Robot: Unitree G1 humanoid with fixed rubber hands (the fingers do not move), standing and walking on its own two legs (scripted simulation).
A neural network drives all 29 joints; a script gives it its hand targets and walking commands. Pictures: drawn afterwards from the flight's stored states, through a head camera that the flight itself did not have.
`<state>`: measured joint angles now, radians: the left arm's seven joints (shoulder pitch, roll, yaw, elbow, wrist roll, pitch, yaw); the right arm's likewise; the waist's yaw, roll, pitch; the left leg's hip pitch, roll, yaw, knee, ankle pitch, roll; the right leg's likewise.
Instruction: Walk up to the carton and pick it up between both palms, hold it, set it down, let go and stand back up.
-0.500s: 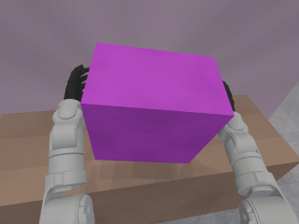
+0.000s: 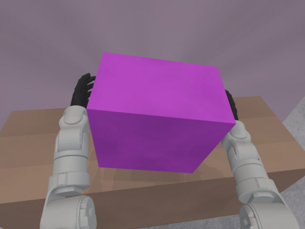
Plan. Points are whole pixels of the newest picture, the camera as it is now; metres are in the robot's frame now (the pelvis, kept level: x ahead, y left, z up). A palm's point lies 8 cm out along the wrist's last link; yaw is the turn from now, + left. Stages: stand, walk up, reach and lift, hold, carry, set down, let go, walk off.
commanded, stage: set down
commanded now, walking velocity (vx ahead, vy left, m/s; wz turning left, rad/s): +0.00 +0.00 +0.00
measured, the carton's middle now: (153, 120) +0.38 +0.01 +0.08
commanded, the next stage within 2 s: none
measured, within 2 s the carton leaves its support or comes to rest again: rests again in 1.76 s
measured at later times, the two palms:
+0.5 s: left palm (87, 114) +0.38 +0.20 +0.10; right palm (225, 122) +0.37 -0.19 +0.09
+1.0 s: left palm (90, 121) +0.38 +0.20 +0.07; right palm (222, 128) +0.37 -0.19 +0.06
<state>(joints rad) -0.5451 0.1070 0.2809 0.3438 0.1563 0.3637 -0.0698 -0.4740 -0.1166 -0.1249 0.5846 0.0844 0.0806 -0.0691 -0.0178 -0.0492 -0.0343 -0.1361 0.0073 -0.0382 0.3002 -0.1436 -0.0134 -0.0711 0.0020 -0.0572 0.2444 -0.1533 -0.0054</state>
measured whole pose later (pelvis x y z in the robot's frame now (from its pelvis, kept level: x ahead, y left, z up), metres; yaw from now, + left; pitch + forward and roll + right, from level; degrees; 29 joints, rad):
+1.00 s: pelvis +0.01 +0.00 +0.00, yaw -1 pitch +6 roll -1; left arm -0.55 0.10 0.24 0.71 0.09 0.03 0.00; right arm -0.48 -0.11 -0.21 0.77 0.00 -0.10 -0.03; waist 0.03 -0.02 -0.08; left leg -0.27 0.02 -0.02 0.29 -0.13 -0.02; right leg -0.21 0.01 -0.04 0.23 -0.13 -0.01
